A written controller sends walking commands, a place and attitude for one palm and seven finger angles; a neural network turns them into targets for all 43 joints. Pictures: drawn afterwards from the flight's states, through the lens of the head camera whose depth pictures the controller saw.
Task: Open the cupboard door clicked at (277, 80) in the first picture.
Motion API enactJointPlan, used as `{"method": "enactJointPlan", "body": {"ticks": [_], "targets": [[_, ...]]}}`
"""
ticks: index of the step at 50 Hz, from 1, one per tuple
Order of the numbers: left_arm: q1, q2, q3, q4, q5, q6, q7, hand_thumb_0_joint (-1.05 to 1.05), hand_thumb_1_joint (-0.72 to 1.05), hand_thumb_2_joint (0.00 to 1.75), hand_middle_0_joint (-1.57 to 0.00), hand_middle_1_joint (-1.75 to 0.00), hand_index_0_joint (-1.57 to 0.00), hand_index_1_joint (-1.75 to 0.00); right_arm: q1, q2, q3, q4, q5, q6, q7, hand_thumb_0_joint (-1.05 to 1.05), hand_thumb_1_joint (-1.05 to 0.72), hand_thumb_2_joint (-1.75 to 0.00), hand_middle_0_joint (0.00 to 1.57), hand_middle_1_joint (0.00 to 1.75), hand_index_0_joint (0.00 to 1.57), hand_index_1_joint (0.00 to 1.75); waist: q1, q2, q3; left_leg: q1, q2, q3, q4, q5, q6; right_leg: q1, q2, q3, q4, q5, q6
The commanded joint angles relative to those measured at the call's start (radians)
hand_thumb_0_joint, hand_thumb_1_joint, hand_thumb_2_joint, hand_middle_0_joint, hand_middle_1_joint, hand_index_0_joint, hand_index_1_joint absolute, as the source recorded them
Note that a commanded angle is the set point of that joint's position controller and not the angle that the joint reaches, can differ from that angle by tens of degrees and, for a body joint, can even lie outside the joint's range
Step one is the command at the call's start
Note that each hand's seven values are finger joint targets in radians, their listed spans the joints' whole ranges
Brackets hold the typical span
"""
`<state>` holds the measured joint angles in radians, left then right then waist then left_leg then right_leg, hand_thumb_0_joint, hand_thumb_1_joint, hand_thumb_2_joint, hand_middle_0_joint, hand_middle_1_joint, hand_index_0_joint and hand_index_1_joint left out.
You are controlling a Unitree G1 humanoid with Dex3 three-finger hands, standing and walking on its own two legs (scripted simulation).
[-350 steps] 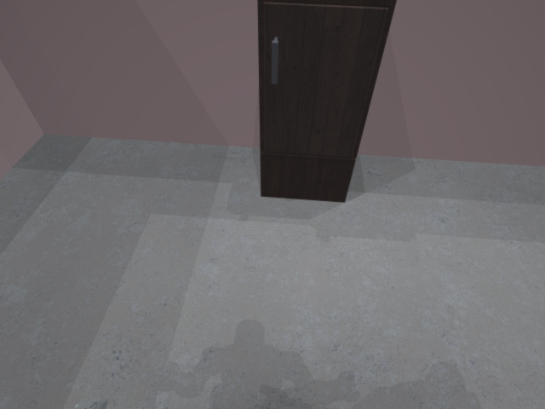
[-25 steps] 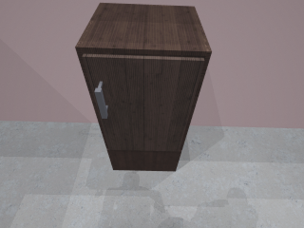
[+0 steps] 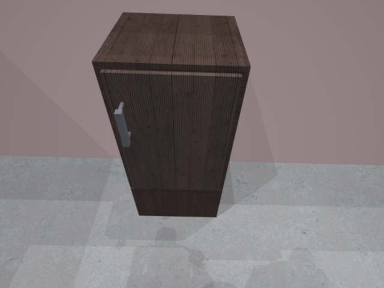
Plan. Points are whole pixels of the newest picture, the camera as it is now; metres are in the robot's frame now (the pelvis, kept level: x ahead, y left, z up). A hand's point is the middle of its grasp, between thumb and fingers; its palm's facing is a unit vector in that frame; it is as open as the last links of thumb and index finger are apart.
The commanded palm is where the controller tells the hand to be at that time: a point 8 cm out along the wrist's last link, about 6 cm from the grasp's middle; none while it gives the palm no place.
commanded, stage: come to a stop and stand still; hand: left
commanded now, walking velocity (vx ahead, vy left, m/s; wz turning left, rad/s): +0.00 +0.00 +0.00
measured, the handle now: (124, 125) +0.58 +0.25 -0.03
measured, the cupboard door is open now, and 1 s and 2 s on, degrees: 0 0 0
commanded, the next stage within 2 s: look again from close up in 0.12 s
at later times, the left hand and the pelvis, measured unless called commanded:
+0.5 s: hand out of the picture +0.01 +0.19 -0.18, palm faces +0.03 -0.98 -0.21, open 7.4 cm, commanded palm none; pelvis +0.01 +0.02 -0.01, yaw -1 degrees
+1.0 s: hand (100, 262) +0.19 +0.21 -0.07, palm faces +0.25 -0.95 -0.16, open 7.4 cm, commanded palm +0.14 +0.25 -0.07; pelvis +0.03 +0.02 -0.01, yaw +1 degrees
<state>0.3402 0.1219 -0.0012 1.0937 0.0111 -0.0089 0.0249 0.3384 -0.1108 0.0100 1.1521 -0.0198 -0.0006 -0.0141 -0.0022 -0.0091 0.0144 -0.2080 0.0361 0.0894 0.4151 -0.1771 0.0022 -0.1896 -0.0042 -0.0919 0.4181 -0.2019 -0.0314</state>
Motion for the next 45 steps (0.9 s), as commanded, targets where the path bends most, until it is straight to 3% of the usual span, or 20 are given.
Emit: {"method": "enactJointPlan", "body": {"ticks": [1, 10, 11, 12, 13, 14, 15, 18, 21, 22, 24, 26, 29, 32, 41, 42, 43, 44, 45], "targets": [[0.077, 0.075, 0.015, -0.028, 0.002, -0.013, 0.012, 0.00, 0.90, 0.90, -0.20, -0.30, -0.20, -0.30, 0.071, -0.068, -0.015, -0.024, 0.005, -0.009, -0.012, 0.00, -0.90, -0.90, 0.20, 0.30, 0.20, 0.30, -0.001, -0.009, 0.105, -0.046, 0.053, -0.083, -0.079, -0.112, 0.010, -0.093, -0.109, 0.149, -0.153, -0.172, -0.009], [0.119, 0.042, 0.014, -0.010, 0.004, -0.015, 0.015, 0.00, 0.90, 0.90, -0.20, -0.30, -0.20, -0.30, 0.104, -0.045, -0.017, -0.022, 0.006, -0.014, -0.018, 0.00, -0.90, -0.90, 0.20, 0.30, 0.20, 0.30, 0.002, 0.015, 0.097, -0.070, 0.059, -0.096, -0.082, -0.136, 0.014, -0.088, -0.097, 0.138, -0.123, -0.142, -0.013], [0.150, 0.088, 0.003, 0.020, 0.019, -0.035, 0.048, 0.00, 0.90, 0.90, -0.20, -0.30, -0.20, -0.30, -0.070, -0.104, -0.021, -0.096, 0.003, -0.026, -0.004, 0.00, -0.90, -0.90, 0.20, 0.30, 0.20, 0.30, 0.056, 0.089, 0.146, -0.115, 0.063, -0.047, 0.130, -0.082, -0.023, -0.129, -0.153, 0.197, -0.102, 0.140, -0.010], [0.090, 0.144, 0.012, -0.028, 0.008, -0.038, 0.036, 0.00, 0.90, 0.90, -0.20, -0.30, -0.20, -0.30, 0.010, -0.046, -0.024, -0.125, 0.007, -0.006, 0.000, 0.00, -0.90, -0.90, 0.20, 0.30, 0.20, 0.30, -0.029, 0.075, 0.038, -0.057, 0.022, -0.057, 0.169, -0.178, -0.016, -0.168, -0.206, 0.260, -0.170, -0.225, -0.049], [0.041, 0.149, 0.022, -0.051, 0.009, -0.038, 0.032, 0.00, 0.90, 0.90, -0.20, -0.30, -0.20, -0.30, 0.071, -0.053, -0.026, -0.115, 0.003, -0.002, 0.005, 0.00, -0.90, -0.90, 0.20, 0.30, 0.20, 0.30, -0.052, 0.025, 0.003, -0.023, 0.019, -0.051, 0.179, -0.170, -0.004, -0.219, -0.194, 0.244, -0.159, -0.375, -0.064], [0.021, 0.132, 0.024, -0.062, 0.009, -0.039, 0.031, 0.00, 0.90, 0.90, -0.20, -0.30, -0.20, -0.30, 0.112, -0.052, -0.026, -0.112, 0.001, -0.007, 0.006, 0.00, -0.90, -0.90, 0.20, 0.30, 0.20, 0.30, -0.064, 0.031, -0.008, -0.004, 0.018, -0.060, 0.147, -0.126, 0.003, -0.234, -0.174, 0.210, -0.117, -0.334, -0.065], [0.015, 0.119, 0.022, -0.062, 0.010, -0.036, 0.029, 0.00, 0.90, 0.90, -0.20, -0.30, -0.20, -0.30, 0.124, -0.050, -0.023, -0.115, -0.001, -0.009, 0.006, 0.00, -0.90, -0.90, 0.20, 0.30, 0.20, 0.30, -0.061, 0.052, 0.016, -0.010, 0.033, -0.074, 0.103, -0.134, 0.013, -0.239, -0.139, 0.156, -0.069, -0.305, -0.052], [0.063, 0.066, 0.016, -0.051, 0.010, -0.020, 0.020, 0.00, 0.90, 0.90, -0.20, -0.30, -0.20, -0.30, 0.079, -0.092, -0.024, -0.142, -0.004, -0.018, -0.002, 0.00, -0.90, -0.90, 0.20, 0.30, 0.20, 0.30, -0.016, 0.095, 0.095, -0.186, 0.087, -0.176, -0.071, -0.295, 0.047, -0.142, -0.060, 0.098, 0.032, -0.215, -0.025], [0.085, 0.057, 0.011, -0.043, 0.012, -0.019, 0.013, 0.00, 0.90, 0.90, -0.20, -0.30, -0.20, -0.30, 0.040, -0.112, -0.025, -0.153, -0.002, -0.025, -0.004, 0.00, -0.90, -0.90, 0.20, 0.30, 0.20, 0.30, 0.010, 0.041, 0.109, -0.226, 0.091, -0.188, -0.122, -0.320, 0.056, -0.066, -0.059, 0.087, 0.045, -0.122, -0.015], [0.083, 0.060, 0.010, -0.043, 0.011, -0.020, 0.013, 0.00, 0.90, 0.90, -0.20, -0.30, -0.20, -0.30, 0.041, -0.115, -0.024, -0.151, -0.001, -0.025, -0.004, 0.00, -0.90, -0.90, 0.20, 0.30, 0.20, 0.30, 0.009, 0.003, 0.110, -0.209, 0.086, -0.180, -0.117, -0.295, 0.054, -0.067, -0.064, 0.097, 0.034, -0.111, -0.014], [0.068, 0.067, 0.010, -0.046, 0.008, -0.022, 0.013, 0.00, 0.90, 0.90, -0.20, -0.30, -0.20, -0.30, 0.046, -0.118, -0.021, -0.140, 0.000, -0.028, -0.004, 0.00, -0.90, -0.90, 0.20, 0.30, 0.20, 0.30, 0.004, -0.014, 0.110, -0.172, 0.078, -0.164, -0.111, -0.239, 0.052, -0.075, -0.076, 0.110, 0.015, -0.091, -0.013], [0.057, 0.078, 0.011, -0.051, 0.007, -0.021, 0.013, 0.00, 0.90, 0.90, -0.20, -0.30, -0.20, -0.30, 0.050, -0.120, -0.017, -0.128, -0.001, -0.031, -0.004, 0.00, -0.90, -0.90, 0.20, 0.30, 0.20, 0.30, 0.003, 0.013, 0.103, -0.146, 0.078, -0.159, -0.118, -0.201, 0.050, -0.063, -0.079, 0.106, 0.016, -0.056, -0.011], [0.047, 0.090, 0.012, -0.050, 0.005, -0.024, 0.013, 0.00, 0.90, 0.90, -0.20, -0.30, -0.20, -0.30, 0.043, -0.128, -0.014, -0.119, 0.001, -0.035, -0.005, 0.00, -0.90, -0.90, 0.20, 0.30, 0.20, 0.30, 0.001, -0.019, 0.071, -0.087, 0.073, -0.131, -0.091, -0.090, 0.047, -0.046, -0.092, 0.113, 0.005, 0.006, -0.006], [0.031, 0.104, 0.012, -0.050, 0.003, -0.026, 0.014, 0.00, 0.90, 0.90, -0.20, -0.30, -0.20, -0.30, 0.036, -0.132, -0.010, -0.104, 0.002, -0.041, -0.007, 0.00, -0.90, -0.90, 0.20, 0.30, 0.20, 0.30, 0.003, -0.004, 0.037, -0.043, 0.074, -0.116, -0.073, 0.026, 0.044, -0.021, -0.098, 0.116, 0.007, 0.061, -0.002], [0.019, 0.114, 0.012, -0.027, 0.003, -0.024, 0.014, 0.00, 0.90, 0.90, -0.20, -0.30, -0.20, -0.30, 0.007, -0.134, -0.008, -0.070, 0.005, -0.040, -0.012, 0.00, -0.90, -0.90, 0.20, 0.30, 0.20, 0.30, 0.002, 0.013, 0.031, 0.012, 0.075, -0.094, -0.062, 0.095, 0.036, -0.009, -0.104, 0.127, -0.010, 0.114, 0.000], [0.079, 0.148, 0.009, 0.006, 0.011, -0.028, 0.054, 0.00, 0.90, 0.90, -0.20, -0.30, -0.20, -0.30, -0.083, -0.179, -0.020, -0.139, 0.018, -0.037, -0.004, 0.00, -0.90, -0.90, 0.20, 0.30, 0.20, 0.30, 0.035, -0.144, 0.075, -0.057, 0.109, -0.077, 0.127, 0.156, 0.010, -0.040, -0.145, 0.168, -0.030, 0.366, 0.016], [-0.692, 0.382, 0.156, -1.533, -0.183, -0.247, 0.046, 0.00, 0.88, 0.89, -0.20, -0.32, -0.20, -0.32, -0.068, -0.338, -0.052, -0.479, 0.060, -0.181, -0.048, 0.00, -0.90, -0.90, 0.20, 0.30, 0.20, 0.30, -0.105, 0.067, -0.443, 0.206, -0.018, -0.095, 0.023, 0.218, 0.024, 0.020, -0.034, 0.074, 0.077, 0.292, 0.004], [-0.215, 0.306, 0.133, -1.278, -0.106, -0.201, 0.086, 0.00, 0.85, 0.88, -0.20, -0.33, -0.20, -0.33, -0.153, -0.256, -0.029, -0.432, 0.055, -0.266, -0.081, 0.00, -0.90, -0.90, 0.20, 0.30, 0.20, 0.30, 0.013, 0.241, -0.415, 0.253, 0.018, -0.083, 0.009, 0.303, 0.019, -0.029, -0.004, 0.060, 0.130, 0.083, -0.015], [0.041, 0.078, 0.002, -1.121, -0.139, -0.068, 0.116, 0.00, 0.83, 0.87, -0.21, -0.34, -0.21, -0.34, -0.163, -0.207, -0.043, -0.421, 0.073, -0.296, -0.076, 0.00, -0.90, -0.90, 0.20, 0.30, 0.20, 0.30, -0.025, 0.226, -0.231, 0.106, 0.016, -0.094, -0.016, 0.186, -0.018, -0.139, -0.002, 0.006, 0.144, -0.059, 0.002]]}}
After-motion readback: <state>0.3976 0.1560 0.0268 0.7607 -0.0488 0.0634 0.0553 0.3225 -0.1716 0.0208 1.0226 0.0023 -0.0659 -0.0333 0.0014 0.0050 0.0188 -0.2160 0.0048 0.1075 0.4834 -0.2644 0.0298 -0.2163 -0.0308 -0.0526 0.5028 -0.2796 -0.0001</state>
